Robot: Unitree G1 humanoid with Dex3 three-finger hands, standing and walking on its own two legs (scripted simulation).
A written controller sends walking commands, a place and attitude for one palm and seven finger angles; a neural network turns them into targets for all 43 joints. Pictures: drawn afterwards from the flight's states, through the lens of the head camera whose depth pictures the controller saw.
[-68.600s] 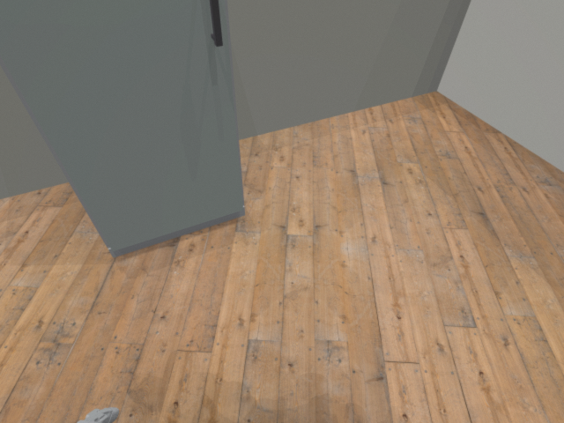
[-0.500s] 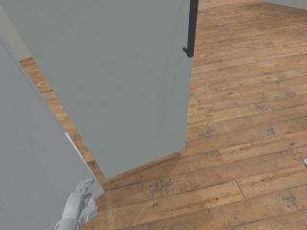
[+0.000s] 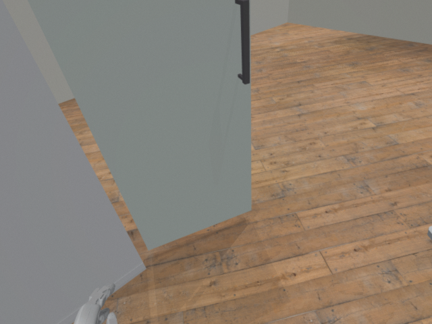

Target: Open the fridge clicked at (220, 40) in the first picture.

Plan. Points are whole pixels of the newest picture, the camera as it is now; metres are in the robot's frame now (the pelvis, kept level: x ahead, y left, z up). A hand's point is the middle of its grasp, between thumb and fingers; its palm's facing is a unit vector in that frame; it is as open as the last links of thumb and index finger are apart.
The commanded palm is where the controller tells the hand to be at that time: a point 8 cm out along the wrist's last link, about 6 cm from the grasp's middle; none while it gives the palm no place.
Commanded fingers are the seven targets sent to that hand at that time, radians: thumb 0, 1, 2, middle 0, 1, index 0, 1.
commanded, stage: stop stepping back and stand still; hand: right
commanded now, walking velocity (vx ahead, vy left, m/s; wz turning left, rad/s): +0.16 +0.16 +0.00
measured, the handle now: (242, 43) +0.86 -0.03 +0.22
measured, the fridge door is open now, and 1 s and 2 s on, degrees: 108 108 108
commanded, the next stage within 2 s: let the arm hang, fingers relaxed in 1.08 s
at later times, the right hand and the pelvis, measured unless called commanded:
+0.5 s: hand out of the picture +0.15 -0.30 +0.17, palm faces +0.48 +0.82 -0.32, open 7.4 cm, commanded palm +0.09 -0.34 +0.20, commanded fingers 0.00 -0.90 -0.90 0.20 0.30 0.20 0.30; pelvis -0.05 -0.04 +0.00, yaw +0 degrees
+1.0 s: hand out of the picture +0.17 -0.33 +0.17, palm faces +0.42 +0.81 -0.40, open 7.4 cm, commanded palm +0.10 -0.36 +0.20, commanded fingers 0.00 -0.90 -0.90 0.20 0.30 0.20 0.30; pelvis -0.04 -0.06 +0.01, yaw +1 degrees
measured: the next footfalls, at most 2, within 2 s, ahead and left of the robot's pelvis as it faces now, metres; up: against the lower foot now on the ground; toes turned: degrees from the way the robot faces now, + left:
left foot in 0.24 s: -0.01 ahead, +0.07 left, +0.00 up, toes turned +3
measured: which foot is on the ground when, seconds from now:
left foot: up 0.00-0.22, down 0.24-1.00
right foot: down 0.00-1.00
